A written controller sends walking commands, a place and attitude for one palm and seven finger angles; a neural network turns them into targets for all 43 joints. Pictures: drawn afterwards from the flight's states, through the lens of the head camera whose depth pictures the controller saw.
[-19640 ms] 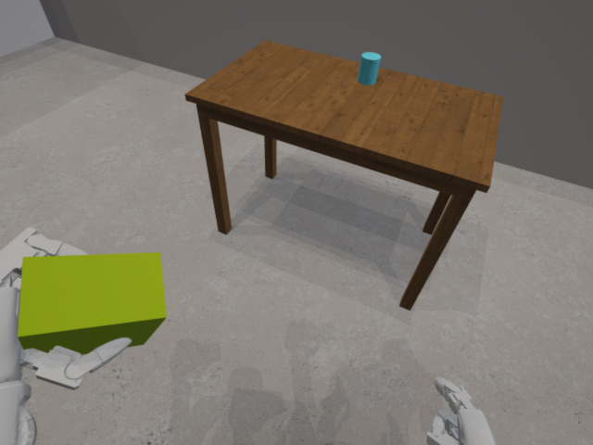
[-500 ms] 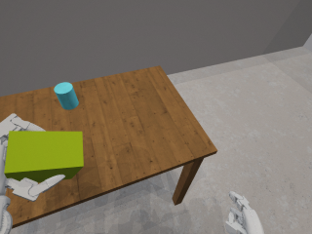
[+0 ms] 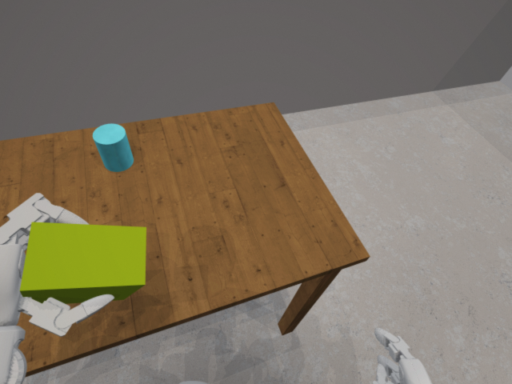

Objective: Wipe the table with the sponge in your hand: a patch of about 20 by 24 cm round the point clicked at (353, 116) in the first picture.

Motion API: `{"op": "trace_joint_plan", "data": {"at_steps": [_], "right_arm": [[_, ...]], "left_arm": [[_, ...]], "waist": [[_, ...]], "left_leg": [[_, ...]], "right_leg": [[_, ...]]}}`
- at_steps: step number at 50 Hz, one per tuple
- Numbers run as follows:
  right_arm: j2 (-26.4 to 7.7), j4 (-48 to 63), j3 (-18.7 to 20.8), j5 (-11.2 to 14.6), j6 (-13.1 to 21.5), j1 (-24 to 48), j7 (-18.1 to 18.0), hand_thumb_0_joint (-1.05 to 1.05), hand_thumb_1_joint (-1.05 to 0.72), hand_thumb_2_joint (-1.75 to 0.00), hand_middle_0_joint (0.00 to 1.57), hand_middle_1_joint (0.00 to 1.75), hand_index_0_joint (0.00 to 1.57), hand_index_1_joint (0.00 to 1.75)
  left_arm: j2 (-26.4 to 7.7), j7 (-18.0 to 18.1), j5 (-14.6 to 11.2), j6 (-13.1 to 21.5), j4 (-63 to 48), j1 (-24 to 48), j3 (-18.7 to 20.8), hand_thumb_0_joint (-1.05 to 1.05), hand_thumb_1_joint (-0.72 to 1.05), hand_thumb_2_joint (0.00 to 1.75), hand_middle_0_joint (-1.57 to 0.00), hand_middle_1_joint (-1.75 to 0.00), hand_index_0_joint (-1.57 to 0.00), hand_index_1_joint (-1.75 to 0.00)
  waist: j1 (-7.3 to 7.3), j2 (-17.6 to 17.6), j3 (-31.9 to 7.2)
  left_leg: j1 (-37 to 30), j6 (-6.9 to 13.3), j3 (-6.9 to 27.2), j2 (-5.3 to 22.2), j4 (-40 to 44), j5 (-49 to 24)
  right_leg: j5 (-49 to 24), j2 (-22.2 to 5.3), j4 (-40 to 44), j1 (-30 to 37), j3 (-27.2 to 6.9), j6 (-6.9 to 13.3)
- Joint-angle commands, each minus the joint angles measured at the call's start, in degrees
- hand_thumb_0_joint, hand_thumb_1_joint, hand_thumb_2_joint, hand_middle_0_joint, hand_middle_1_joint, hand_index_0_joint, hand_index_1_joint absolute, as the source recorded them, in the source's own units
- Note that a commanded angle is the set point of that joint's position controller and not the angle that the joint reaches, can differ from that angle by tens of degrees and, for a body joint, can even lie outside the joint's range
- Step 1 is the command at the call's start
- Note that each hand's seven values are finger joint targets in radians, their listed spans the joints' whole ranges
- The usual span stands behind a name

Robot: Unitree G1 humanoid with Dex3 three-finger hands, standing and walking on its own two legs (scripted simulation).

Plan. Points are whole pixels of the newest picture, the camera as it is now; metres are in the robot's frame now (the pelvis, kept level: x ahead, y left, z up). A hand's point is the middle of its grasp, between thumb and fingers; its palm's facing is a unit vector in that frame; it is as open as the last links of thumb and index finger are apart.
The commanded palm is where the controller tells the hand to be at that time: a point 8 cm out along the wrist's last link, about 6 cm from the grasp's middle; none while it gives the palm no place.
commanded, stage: come to a stop and stand still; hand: left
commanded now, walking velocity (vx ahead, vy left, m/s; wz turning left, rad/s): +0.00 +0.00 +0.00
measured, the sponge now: (101, 267) +0.22 +0.22 +0.10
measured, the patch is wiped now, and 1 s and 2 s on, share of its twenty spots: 0.00 0.00 0.00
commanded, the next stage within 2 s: look again from close up in 1.02 s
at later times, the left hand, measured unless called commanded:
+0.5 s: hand (10, 288) +0.17 +0.28 +0.14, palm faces +0.42 -0.84 -0.33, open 10.7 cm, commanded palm +0.11 +0.29 +0.18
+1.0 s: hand (39, 321) +0.15 +0.23 +0.15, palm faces +0.37 -0.87 -0.34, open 10.6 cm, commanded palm +0.09 +0.27 +0.18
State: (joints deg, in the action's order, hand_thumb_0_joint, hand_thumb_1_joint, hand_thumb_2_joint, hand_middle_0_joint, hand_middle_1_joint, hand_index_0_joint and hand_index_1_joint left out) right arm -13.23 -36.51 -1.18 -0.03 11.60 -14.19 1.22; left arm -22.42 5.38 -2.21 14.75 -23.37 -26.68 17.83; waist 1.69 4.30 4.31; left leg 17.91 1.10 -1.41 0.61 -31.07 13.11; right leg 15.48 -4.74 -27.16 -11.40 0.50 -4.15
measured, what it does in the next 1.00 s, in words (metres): shifts its weight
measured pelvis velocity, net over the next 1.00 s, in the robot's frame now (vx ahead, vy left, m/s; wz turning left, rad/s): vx -0.06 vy -0.02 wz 0.03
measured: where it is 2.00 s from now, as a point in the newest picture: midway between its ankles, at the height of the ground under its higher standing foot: outside the picture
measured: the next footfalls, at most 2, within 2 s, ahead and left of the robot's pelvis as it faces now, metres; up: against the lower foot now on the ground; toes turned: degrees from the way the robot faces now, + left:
none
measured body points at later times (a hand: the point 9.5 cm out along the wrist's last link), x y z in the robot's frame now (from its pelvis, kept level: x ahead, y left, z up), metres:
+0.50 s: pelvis -0.04 +0.01 +0.00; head +0.00 +0.05 +0.45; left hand +0.15 +0.32 +0.16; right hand +0.18 -0.19 -0.06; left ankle +0.04 +0.10 -0.73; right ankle -0.01 -0.17 -0.73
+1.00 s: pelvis -0.06 -0.02 +0.00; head -0.05 +0.01 +0.45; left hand +0.12 +0.27 +0.17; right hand +0.12 -0.24 -0.06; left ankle +0.04 +0.10 -0.73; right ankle -0.01 -0.18 -0.73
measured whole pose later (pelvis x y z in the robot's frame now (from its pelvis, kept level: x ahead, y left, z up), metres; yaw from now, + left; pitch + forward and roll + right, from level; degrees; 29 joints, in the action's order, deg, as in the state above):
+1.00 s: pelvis -0.06 -0.02 +0.00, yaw +2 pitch -4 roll -2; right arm -12.4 -34.6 -1.3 0.5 11.0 -12.4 -1.0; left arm -21.0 5.4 -2.8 12.5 -27.3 -25.1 18.8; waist 1.0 1.2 5.7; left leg 18.7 -0.2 2.0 2.2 -28.9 7.6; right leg 9.5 -2.2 -24.6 -11.3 2.7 -2.5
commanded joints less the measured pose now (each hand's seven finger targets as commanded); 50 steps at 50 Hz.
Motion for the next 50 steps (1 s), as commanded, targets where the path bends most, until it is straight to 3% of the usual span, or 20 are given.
{"op": "trace_joint_plan", "data": {"at_steps": [1, 3, 7, 9, 17, 18, 19, 23, 24, 27, 28, 29, 33, 34, 38, 39, 42, 48, 49, 50], "right_arm": [[-7.7, 8.8, 3.3, 0.1, 3.0, 6.8, -1.0, 0.00, -0.90, -0.90, 0.20, 0.30, 0.20, 0.30], [-8.3, 8.6, 3.7, 0.0, 3.4, 7.0, -0.6, 0.00, -0.90, -0.90, 0.20, 0.30, 0.20, 0.30], [-7.7, 8.0, 3.8, -0.2, 4.1, 4.6, 0.6, 0.00, -0.90, -0.90, 0.20, 0.30, 0.20, 0.30], [-7.4, 8.1, 4.2, -0.5, 4.1, 4.4, 1.1, 0.00, -0.90, -0.90, 0.20, 0.30, 0.20, 0.30], [-7.3, 9.6, 4.5, 0.7, 1.8, 6.5, -0.4, 0.00, -0.90, -0.90, 0.20, 0.30, 0.20, 0.30], [-7.5, 9.7, 4.3, 1.0, 1.7, 7.8, -0.7, 0.00, -0.90, -0.90, 0.20, 0.30, 0.20, 0.30], [-6.2, 10.3, 3.5, 0.7, 1.2, 7.6, -0.8, 0.00, -0.90, -0.90, 0.20, 0.30, 0.20, 0.30], [-6.8, 11.9, 3.3, 1.2, 2.1, 9.9, -1.4, 0.00, -0.90, -0.90, 0.20, 0.30, 0.20, 0.30], [-5.6, 12.1, 2.6, 0.8, 2.0, 9.8, -1.5, 0.00, -0.90, -0.90, 0.20, 0.30, 0.20, 0.30], [-6.2, 12.4, 2.8, 1.0, 3.1, 9.4, -1.7, 0.00, -0.90, -0.90, 0.20, 0.30, 0.20, 0.30], [-6.9, 12.3, 3.0, 1.1, 3.1, 9.7, -1.8, 0.00, -0.90, -0.90, 0.20, 0.30, 0.20, 0.30], [-5.6, 12.4, 2.4, 0.8, 2.9, 9.4, -1.8, 0.00, -0.90, -0.90, 0.20, 0.30, 0.20, 0.30], [-6.8, 11.7, 3.2, 1.2, 2.8, 8.3, -2.2, 0.00, -0.90, -0.90, 0.20, 0.30, 0.20, 0.30], [-5.9, 11.7, 2.9, 1.0, 2.4, 7.8, -2.2, 0.00, -0.90, -0.90, 0.20, 0.30, 0.20, 0.30], [-7.0, 11.6, 3.4, 1.6, 2.6, 7.9, -2.7, 0.00, -0.90, -0.90, 0.20, 0.30, 0.20, 0.30], [-6.4, 11.8, 3.1, 1.3, 2.4, 7.6, -2.7, 0.00, -0.90, -0.90, 0.20, 0.30, 0.20, 0.30], [-6.6, 12.2, 3.2, 1.5, 2.8, 7.9, -2.9, 0.00, -0.90, -0.90, 0.20, 0.30, 0.20, 0.30], [-7.0, 11.6, 3.3, 1.1, 3.1, 8.6, -3.2, 0.00, -0.90, -0.90, 0.20, 0.30, 0.20, 0.30], [-6.3, 11.6, 2.9, 0.8, 2.9, 8.2, -3.0, 0.00, -0.90, -0.90, 0.20, 0.30, 0.20, 0.30], [-6.5, 12.0, 3.1, 1.0, 2.9, 8.4, -3.1, 0.00, -0.90, -0.90, 0.20, 0.30, 0.20, 0.30]], "left_arm": [[-17.0, 3.4, -0.4, 4.7, -20.2, 12.7, 12.8, 0.00, 0.10, 1.30, -1.20, -1.60, -1.20, -1.60], [-20.1, 4.1, -0.3, 4.1, -23.5, 11.6, 15.0, 0.00, 0.10, 1.30, -1.20, -1.60, -1.20, -1.60], [-15.4, 4.1, -1.2, 5.0, -28.0, 5.5, 12.2, 0.00, 0.10, 1.30, -1.20, -1.60, -1.20, -1.60], [-12.5, 3.8, -1.3, 5.0, -27.1, 1.4, 11.2, 0.00, 0.10, 1.30, -1.20, -1.60, -1.20, -1.60], [-9.8, 1.5, -2.8, 3.4, -13.2, 6.5, 10.2, 0.00, 0.10, 1.30, -1.20, -1.60, -1.20, -1.60], [-11.2, 1.9, -2.6, 2.9, -11.5, 6.0, 11.7, 0.00, 0.10, 1.30, -1.20, -1.60, -1.20, -1.60], [-7.0, 1.2, -2.4, 3.1, -12.8, 7.4, 7.3, 0.00, 0.10, 1.30, -1.20, -1.60, -1.20, -1.60], [-11.4, 1.6, -1.8, 2.9, -18.7, 10.9, 9.3, 0.00, 0.10, 1.30, -1.20, -1.60, -1.20, -1.60], [-7.2, 1.2, -1.5, 3.2, -20.0, 10.2, 5.7, 0.00, 0.10, 1.30, -1.20, -1.60, -1.20, -1.60], [-9.9, 1.4, -1.4, 3.5, -23.4, 10.1, 7.6, 0.00, 0.10, 1.30, -1.20, -1.60, -1.20, -1.60], [-13.7, 2.0, -1.1, 3.2, -22.2, 7.9, 11.3, 0.00, 0.10, 1.30, -1.20, -1.60, -1.20, -1.60], [-8.8, 1.6, -1.3, 3.6, -22.1, 7.1, 7.7, 0.00, 0.10, 1.30, -1.20, -1.60, -1.20, -1.60], [-12.5, 1.9, -2.0, 3.1, -16.7, 3.5, 12.2, 0.00, 0.10, 1.30, -1.20, -1.60, -1.20, -1.60], [-8.4, 1.3, -2.3, 3.4, -16.2, 3.9, 8.8, 0.00, 0.10, 1.30, -1.20, -1.60, -1.20, -1.60], [-10.4, 1.1, -2.2, 2.8, -13.5, 4.1, 10.2, 0.00, 0.10, 1.30, -1.20, -1.60, -1.20, -1.60], [-6.7, 0.6, -2.1, 3.0, -14.3, 4.9, 6.6, 0.00, 0.10, 1.30, -1.20, -1.60, -1.20, -1.60], [-8.2, 0.7, -1.7, 2.6, -15.3, 7.1, 6.9, 0.00, 0.10, 1.30, -1.20, -1.60, -1.20, -1.60], [-11.9, 1.8, -0.9, 2.1, -18.7, 7.4, 10.2, 0.00, 0.10, 1.30, -1.20, -1.60, -1.20, -1.60], [-8.2, 1.6, -0.9, 2.3, -18.9, 7.3, 7.6, 0.00, 0.10, 1.30, -1.20, -1.60, -1.20, -1.60], [-9.1, 1.8, -0.7, 2.2, -18.8, 7.3, 8.3, 0.00, 0.10, 1.30, -1.20, -1.60, -1.20, -1.60]], "waist": [[0.46, -11.7, -11.0], [0.86, -17.0, -15.7], [1.26, -16.8, -19.3], [1.11, -15.7, -19.3], [-0.62, -5.0, -10.5], [-0.44, -6.9, -10.9], [-0.62, -6.9, -10.5], [-0.71, -9.4, -10.9], [-0.66, -9.8, -10.7], [-0.80, -11.5, -10.0], [-0.41, -13.3, -10.5], [-0.47, -13.1, -9.8], [-0.90, -10.1, -8.1], [-0.99, -9.0, -7.9], [-1.20, -7.9, -6.4], [-1.24, -8.0, -6.6], [-1.21, -5.2, -4.7], [-0.82, -8.8, -6.8], [-0.89, -9.0, -7.1], [-0.82, -9.7, -5.8]], "left_leg": [[-4.1, 0.5, 5.9, 3.2, 7.3, -12.1], [-7.2, 0.2, 6.3, 3.2, 5.2, -18.2], [-10.9, 0.1, 6.7, 3.9, 1.6, -32.1], [-14.5, -0.2, 7.4, 5.3, 2.7, -35.1], [-6.3, -1.2, 7.6, 5.3, 8.6, -10.4], [-7.7, -1.0, 7.6, 5.1, 9.5, -7.9], [-6.3, -0.9, 7.5, 5.2, 10.4, -4.1], [-5.7, -0.2, 8.0, 4.2, 11.5, 5.9], [-4.0, 0.1, 8.0, 4.3, 12.1, 7.8], [-2.0, -0.1, 8.9, 3.9, 12.0, 9.6], [-2.4, -0.1, 9.3, 4.0, 12.6, 10.6], [-0.7, 0.1, 9.0, 4.0, 13.1, 12.0], [-3.1, -0.8, 8.3, 3.4, 10.7, 10.2], [-2.6, -0.6, 7.9, 3.6, 11.1, 11.2], [-4.5, -0.6, 7.7, 3.8, 11.2, 11.8], [-3.5, -0.3, 7.7, 4.0, 11.9, 13.5], [-3.2, -0.2, 6.7, 3.3, 10.0, 13.3], [-4.8, -0.1, 6.7, 3.4, 9.7, 10.5], [-3.4, 0.1, 7.1, 3.7, 10.6, 12.4], [-2.6, 0.1, 7.3, 3.7, 10.9, 13.7]], "right_leg": [[-14.0, 0.5, 0.8, 4.9, 1.4, 4.6], [-15.3, 0.8, -0.3, 6.0, 1.4, 4.7], [-18.3, 0.5, -0.4, 5.8, 2.5, 5.0], [-12.1, 1.0, -1.5, 1.8, 3.3, 4.8], [-8.5, -0.3, 4.0, -0.7, 1.6, 4.4], [-7.2, 0.1, 3.9, -1.3, 0.7, 4.5], [-5.5, 0.1, 4.9, -0.7, 1.5, 4.4], [-0.6, 0.3, 6.3, -0.1, -0.2, 4.6], [-1.1, 0.5, 6.7, 1.1, 0.6, 4.6], [-0.1, 0.4, 6.7, 2.0, 0.5, 4.7], [1.0, 1.0, 6.2, 2.2, 0.4, 4.7], [0.7, 1.1, 6.4, 2.6, 1.1, 4.7], [4.0, 0.2, 9.3, -1.5, 0.0, 5.2], [4.5, 0.4, 9.3, -1.5, 0.8, 5.0], [8.2, 0.5, 10.1, -4.5, 0.1, 5.0], [8.3, 0.7, 9.5, -3.7, 0.7, 4.7], [10.9, 0.1, 11.3, -5.3, -0.8, 4.9], [7.4, 0.0, 10.2, -2.8, -1.3, 5.2], [7.5, 0.4, 9.3, -1.7, -0.5, 5.0], [8.7, 0.6, 9.6, -2.5, -0.7, 5.0]]}}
